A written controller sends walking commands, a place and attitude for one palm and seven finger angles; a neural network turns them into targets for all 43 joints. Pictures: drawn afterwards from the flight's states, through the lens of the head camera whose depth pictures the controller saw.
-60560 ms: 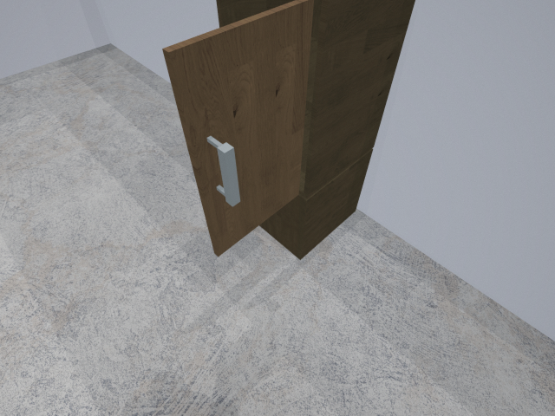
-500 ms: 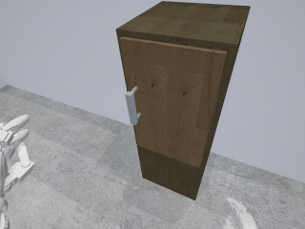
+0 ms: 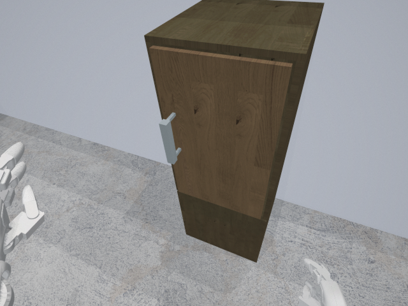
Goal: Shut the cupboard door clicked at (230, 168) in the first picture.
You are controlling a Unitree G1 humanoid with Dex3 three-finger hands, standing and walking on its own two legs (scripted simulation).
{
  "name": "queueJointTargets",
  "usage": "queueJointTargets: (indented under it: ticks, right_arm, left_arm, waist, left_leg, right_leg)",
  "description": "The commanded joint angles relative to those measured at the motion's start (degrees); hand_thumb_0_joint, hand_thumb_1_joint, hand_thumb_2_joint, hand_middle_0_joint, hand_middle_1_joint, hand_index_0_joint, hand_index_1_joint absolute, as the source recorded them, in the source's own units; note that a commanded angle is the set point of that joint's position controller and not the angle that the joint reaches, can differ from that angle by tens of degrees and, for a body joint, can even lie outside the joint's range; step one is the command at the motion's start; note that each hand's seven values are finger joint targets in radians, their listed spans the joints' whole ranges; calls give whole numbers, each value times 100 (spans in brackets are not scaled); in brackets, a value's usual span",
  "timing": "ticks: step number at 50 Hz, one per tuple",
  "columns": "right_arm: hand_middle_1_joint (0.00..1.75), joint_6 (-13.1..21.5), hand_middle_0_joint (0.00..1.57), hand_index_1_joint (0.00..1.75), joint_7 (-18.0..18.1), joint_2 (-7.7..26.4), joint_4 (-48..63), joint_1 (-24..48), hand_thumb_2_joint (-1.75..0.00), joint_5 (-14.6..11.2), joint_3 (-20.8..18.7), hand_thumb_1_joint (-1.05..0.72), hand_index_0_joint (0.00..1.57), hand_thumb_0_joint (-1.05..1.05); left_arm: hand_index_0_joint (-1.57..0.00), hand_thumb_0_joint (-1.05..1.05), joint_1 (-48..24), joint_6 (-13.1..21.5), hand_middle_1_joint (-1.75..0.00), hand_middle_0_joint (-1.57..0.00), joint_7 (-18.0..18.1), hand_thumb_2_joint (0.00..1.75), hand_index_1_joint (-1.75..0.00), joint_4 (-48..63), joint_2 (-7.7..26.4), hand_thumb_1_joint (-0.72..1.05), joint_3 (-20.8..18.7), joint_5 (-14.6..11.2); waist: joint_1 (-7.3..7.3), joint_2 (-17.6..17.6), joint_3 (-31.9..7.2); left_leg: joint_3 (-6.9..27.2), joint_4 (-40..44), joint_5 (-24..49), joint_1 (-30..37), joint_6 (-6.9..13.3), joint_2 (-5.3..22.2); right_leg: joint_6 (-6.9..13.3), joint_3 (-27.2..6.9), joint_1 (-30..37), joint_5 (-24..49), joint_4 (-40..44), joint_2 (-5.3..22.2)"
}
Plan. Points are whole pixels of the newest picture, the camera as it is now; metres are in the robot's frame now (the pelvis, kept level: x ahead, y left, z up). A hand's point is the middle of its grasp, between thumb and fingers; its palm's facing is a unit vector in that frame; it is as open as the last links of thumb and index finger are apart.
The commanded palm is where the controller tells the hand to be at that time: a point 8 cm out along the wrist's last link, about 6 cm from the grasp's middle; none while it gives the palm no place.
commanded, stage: step back with the hand held close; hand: left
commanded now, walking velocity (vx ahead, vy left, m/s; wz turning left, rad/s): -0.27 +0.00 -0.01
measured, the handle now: (172, 138) +0.59 +0.17 -0.02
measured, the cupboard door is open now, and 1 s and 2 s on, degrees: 0 0 0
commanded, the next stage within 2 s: none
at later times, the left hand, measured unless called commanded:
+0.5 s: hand (22, 243) +0.16 +0.27 +0.16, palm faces +0.40 -0.77 -0.49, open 7.4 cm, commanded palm +0.10 +0.31 +0.18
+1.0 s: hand (2, 270) +0.12 +0.27 +0.16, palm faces +0.44 -0.76 -0.48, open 7.4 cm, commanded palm +0.06 +0.31 +0.18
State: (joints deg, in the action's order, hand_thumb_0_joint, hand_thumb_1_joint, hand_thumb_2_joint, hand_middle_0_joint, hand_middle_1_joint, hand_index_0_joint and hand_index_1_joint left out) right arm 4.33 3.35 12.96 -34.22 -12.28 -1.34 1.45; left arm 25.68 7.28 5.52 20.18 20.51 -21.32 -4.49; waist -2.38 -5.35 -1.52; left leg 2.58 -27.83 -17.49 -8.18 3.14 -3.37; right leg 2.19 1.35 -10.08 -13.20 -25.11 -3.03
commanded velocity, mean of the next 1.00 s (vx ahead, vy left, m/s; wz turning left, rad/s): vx -0.31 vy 0.00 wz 0.00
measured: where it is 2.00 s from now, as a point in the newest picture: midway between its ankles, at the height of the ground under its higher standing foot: outside the picture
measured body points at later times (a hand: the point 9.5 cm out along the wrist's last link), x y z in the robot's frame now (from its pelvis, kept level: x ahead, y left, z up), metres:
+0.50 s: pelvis -0.05 +0.01 -0.01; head -0.05 +0.00 +0.44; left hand +0.13 +0.31 +0.19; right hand +0.11 -0.24 -0.09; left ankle -0.03 +0.08 -0.74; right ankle +0.01 -0.10 -0.74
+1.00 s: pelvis -0.09 +0.01 -0.02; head -0.09 +0.02 +0.43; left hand +0.09 +0.31 +0.19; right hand +0.06 -0.24 -0.09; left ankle -0.03 +0.08 -0.74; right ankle +0.01 -0.10 -0.74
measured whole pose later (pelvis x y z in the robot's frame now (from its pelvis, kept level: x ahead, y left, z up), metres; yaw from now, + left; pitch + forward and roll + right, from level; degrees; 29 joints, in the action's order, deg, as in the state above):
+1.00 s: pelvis -0.09 +0.01 -0.02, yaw -1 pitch +1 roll -1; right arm 3.0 3.4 13.6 -32.7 -14.5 -0.1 -0.3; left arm 29.6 16.4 8.9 26.7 24.8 -26.2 -0.3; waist 0.9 0.0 -1.9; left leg -0.2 -39.7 -15.5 -25.4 4.0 -2.6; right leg 1.2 1.2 -26.3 -9.2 -34.3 -2.7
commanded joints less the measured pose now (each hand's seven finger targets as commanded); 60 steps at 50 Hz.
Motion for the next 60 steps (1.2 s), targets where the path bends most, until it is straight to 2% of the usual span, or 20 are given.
queueJointTargets:
  ticks: [1, 4, 7, 9, 11, 15, 19, 22, 24, 27, 29, 32, 36, 37, 40, 47, 50, 54, 57, 60]
  right_arm:
    - [30, 103, 20, 30, 1, 726, 841, 600, -90, 12, -408, -90, 20, 0]
    - [30, -4, 20, 30, 11, 741, 874, 588, -90, -17, -454, -90, 20, 0]
    - [30, -90, 20, 30, 103, 805, 959, 664, -90, -1, -459, -90, 20, 0]
    - [30, -172, 20, 30, 163, 800, 1042, 638, -90, -2, -453, -90, 20, 0]
    - [30, -233, 20, 30, 192, 802, 1103, 610, -90, 6, -488, -90, 20, 0]
    - [30, -300, 20, 30, 199, 826, 1165, 583, -90, -1, -506, -90, 20, 0]
    - [30, -301, 20, 30, 203, 850, 1204, 610, -90, -7, -489, -90, 20, 0]
    - [30, -244, 20, 30, 221, 900, 1225, 632, -90, 16, -494, -90, 20, 0]
    - [30, -194, 20, 30, 213, 871, 1235, 564, -90, 9, -462, -90, 20, 0]
    - [30, -112, 20, 30, 207, 903, 1212, 534, -90, 32, -478, -90, 20, 0]
    - [30, -51, 20, 30, 184, 887, 1202, 490, -90, 44, -452, -90, 20, 0]
    - [30, 39, 20, 30, 182, 922, 1151, 461, -90, 79, -460, -90, 20, 0]
    - [30, 111, 20, 30, 141, 900, 1114, 382, -90, 80, -459, -90, 20, 0]
    - [30, 125, 20, 30, 144, 938, 1085, 394, -90, 106, -482, -90, 20, 0]
    - [30, 153, 20, 30, 104, 911, 1064, 361, -90, 102, -474, -90, 20, 0]
    - [30, 211, 20, 30, 102, 942, 1027, 392, -90, 126, -522, -90, 20, 0]
    - [30, 207, 20, 30, 83, 912, 1021, 354, -90, 119, -524, -90, 20, 0]
    - [30, 204, 20, 30, 63, 875, 1001, 314, -90, 120, -523, -90, 20, 0]
    - [30, 208, 20, 30, 75, 890, 979, 312, -90, 144, -535, -90, 20, 0]
    - [30, 214, 20, 30, 91, 884, 979, 320, -90, 134, -511, -90, 20, 0]
  left_arm:
    - [-20, 0, -13, 638, -30, -20, 133, 90, -30, 1038, 1041, 90, -721, -8]
    - [-20, 0, 217, 723, -30, -20, 194, 90, -30, 1305, 1107, 90, -758, -6]
    - [-20, 0, 278, 732, -30, -20, 260, 90, -30, 1534, 1435, 90, -1045, -17]
    - [-20, 0, 291, 686, -30, -20, 266, 90, -30, 1590, 1407, 90, -1030, -9]
    - [-20, 0, 304, 647, -30, -20, 275, 90, -30, 1624, 1485, 90, -1113, 0]
    - [-20, 0, 371, 601, -30, -20, 289, 90, -30, 1519, 1398, 90, -1037, 14]
    - [-20, 0, 395, 639, -30, -20, 304, 90, -30, 1501, 1347, 90, -1010, 72]
    - [-20, 0, 286, 728, -30, -20, 338, 90, -30, 1499, 1510, 90, -1182, 156]
    - [-20, 0, 233, 802, -30, -20, 347, 90, -30, 1482, 1384, 90, -1085, 211]
    - [-20, 0, 71, 889, -30, -20, 383, 90, -30, 1592, 1534, 90, -1186, 264]
    - [-20, 0, 20, 941, -30, -20, 393, 90, -30, 1663, 1414, 90, -1068, 285]
    - [-20, 0, 30, 1007, -30, -20, 428, 90, -30, 1739, 1536, 90, -1182, 312]
    - [-20, 0, -44, 1068, -30, -20, 448, 90, -30, 1713, 1384, 90, -1041, 335]
    - [-20, 0, -64, 1091, -30, -20, 460, 90, -30, 1732, 1523, 90, -1154, 349]
    - [-20, 0, -21, 1148, -30, -20, 473, 90, -30, 1690, 1442, 90, -1095, 350]
    - [-20, 0, 91, 1239, -30, -20, 455, 90, -30, 1781, 1563, 90, -1316, 387]
    - [-20, 0, 93, 1233, -30, -20, 433, 90, -30, 1824, 1474, 90, -1249, 380]
    - [-20, 0, 46, 1232, -30, -20, 431, 90, -30, 1868, 1446, 90, -1194, 367]
    - [-20, 0, -23, 1265, -30, -20, 465, 90, -30, 1940, 1561, 90, -1300, 382]
    - [-20, 0, 46, 1273, -30, -20, 464, 90, -30, 1887, 1447, 90, -1238, 386]
  waist:
    - [221, 633, -419]
    - [258, 433, -714]
    - [214, 133, -829]
    - [191, -8, -904]
    - [174, 123, -1022]
    - [201, 384, -877]
    - [223, 352, -624]
    - [227, 288, -427]
    - [263, 304, -350]
    - [267, 306, -340]
    - [286, 281, -311]
    - [278, 122, -323]
    - [297, 244, -227]
    - [292, 205, -223]
    - [309, 188, -181]
    - [278, 51, -455]
    - [285, 218, -538]
    - [333, 414, -462]
    - [362, 254, -413]
    - [355, 90, -443]
  left_leg:
    - [317, -249, 790, -776, -124, 439]
    - [381, -280, 1118, -837, -181, 519]
    - [492, 97, 2149, -827, -240, 714]
    - [592, 258, 2918, -963, -314, 853]
    - [583, 197, 3217, -1029, -335, 919]
    - [644, 291, 2167, -1478, -224, 931]
    - [757, 545, 551, -2232, 31, 953]
    - [830, 768, -844, -3000, 206, 954]
    - [878, 816, -1357, -3353, 266, 936]
    - [836, 684, -1590, -3495, 302, 873]
    - [851, 658, -1619, -3539, 300, 852]
    - [878, 707, -1685, -3623, 313, 880]
    - [813, 507, -1714, -3706, 287, 801]
    - [786, 476, -1691, -3654, 269, 803]
    - [806, 477, -1757, -3740, 273, 822]
    - [962, 776, -1859, -4414, 372, 1015]
    - [902, 573, -1856, -4499, 362, 965]
    - [804, 314, -1864, -4135, 270, 828]
    - [844, 417, -1995, -3966, 269, 843]
    - [975, 743, -2143, -4288, 339, 1031]
  right_leg:
    - [323, -1175, 38, 921, 560, 1300]
    - [383, -1082, 90, 1413, 159, 1390]
    - [124, -682, 105, 1883, -390, 994]
    - [-21, -488, 313, 2114, -743, 760]
    - [-58, -503, 434, 2231, -862, 699]
    - [-70, -663, 400, 1792, -822, 732]
    - [-135, -765, 447, 1001, -776, 685]
    - [-179, -850, 682, 496, -751, 603]
    - [-176, -863, 789, 317, -795, 598]
    - [-156, -983, 770, 120, -687, 600]
    - [-140, -976, 725, -4, -684, 600]
    - [-151, -944, 757, -6, -727, 520]
    - [-106, -1055, 663, -149, -573, 587]
    - [-97, -1106, 566, -209, -511, 589]
    - [-96, -1075, 504, -330, -500, 573]
    - [-188, -900, 1303, 592, -1161, 351]
    - [-158, -1064, 1363, 697, -1190, 444]
    - [-80, -1239, 798, 220, -811, 614]
    - [-89, -1152, 520, -154, -669, 559]
    - [-173, -898, 886, 126, -1060, 359]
